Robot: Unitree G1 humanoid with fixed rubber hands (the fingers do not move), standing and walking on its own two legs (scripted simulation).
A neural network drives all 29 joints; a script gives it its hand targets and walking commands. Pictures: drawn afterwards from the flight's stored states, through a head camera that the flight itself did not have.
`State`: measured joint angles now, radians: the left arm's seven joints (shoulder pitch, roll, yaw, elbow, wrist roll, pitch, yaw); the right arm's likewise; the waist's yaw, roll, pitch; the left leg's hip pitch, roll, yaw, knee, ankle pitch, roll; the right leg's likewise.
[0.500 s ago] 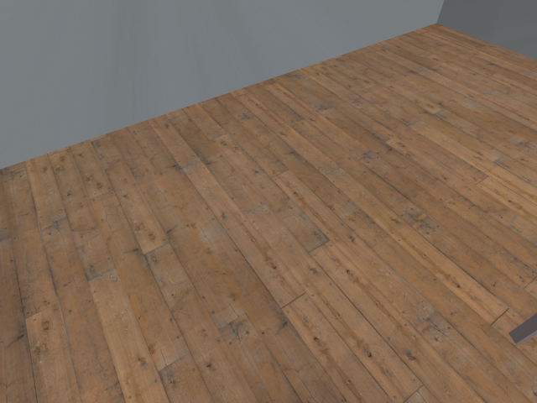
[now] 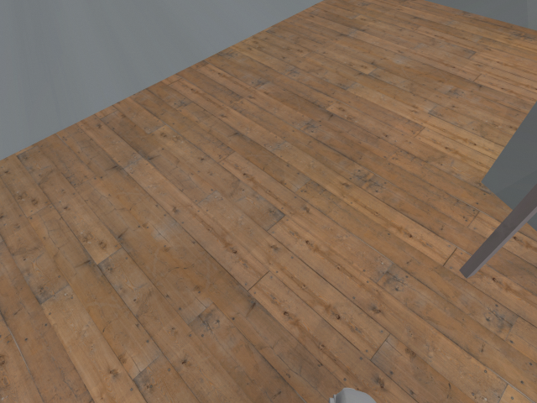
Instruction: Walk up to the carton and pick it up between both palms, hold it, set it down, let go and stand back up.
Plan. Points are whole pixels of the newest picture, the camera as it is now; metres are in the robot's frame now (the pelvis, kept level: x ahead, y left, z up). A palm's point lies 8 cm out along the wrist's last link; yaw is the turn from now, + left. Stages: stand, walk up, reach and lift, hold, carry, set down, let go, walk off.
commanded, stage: walk up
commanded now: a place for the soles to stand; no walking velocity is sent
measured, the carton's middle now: out of the picture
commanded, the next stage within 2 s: none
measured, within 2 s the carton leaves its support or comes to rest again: neither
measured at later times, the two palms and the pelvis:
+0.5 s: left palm (234, 339) +0.24 +0.11 -0.11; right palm out of the picture -0.06 -0.37 -0.10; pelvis +0.03 -0.10 +0.00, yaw -30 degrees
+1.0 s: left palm (386, 325) +0.27 -0.15 -0.10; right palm out of the picture -0.11 -0.51 -0.12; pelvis +0.04 -0.28 -0.01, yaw -56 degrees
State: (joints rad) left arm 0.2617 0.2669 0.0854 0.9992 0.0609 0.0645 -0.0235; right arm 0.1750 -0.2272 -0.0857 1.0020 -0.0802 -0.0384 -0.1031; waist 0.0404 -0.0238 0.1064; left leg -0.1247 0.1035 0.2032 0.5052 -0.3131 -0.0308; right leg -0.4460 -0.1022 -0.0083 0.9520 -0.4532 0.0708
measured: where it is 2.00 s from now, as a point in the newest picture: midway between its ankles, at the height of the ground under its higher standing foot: outside the picture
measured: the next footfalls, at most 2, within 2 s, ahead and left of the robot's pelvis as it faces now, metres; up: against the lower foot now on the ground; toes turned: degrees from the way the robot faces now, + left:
right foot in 0.12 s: +0.10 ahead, -0.21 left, +0.00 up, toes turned -12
left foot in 0.36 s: +0.17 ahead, -0.01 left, +0.00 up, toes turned -19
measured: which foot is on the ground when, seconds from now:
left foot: down 0.00-0.10, up 0.12-0.34, down 0.36-0.76, up 0.78-1.00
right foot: up 0.00-0.10, down 0.12-0.38, up 0.40-0.74, down 0.76-1.00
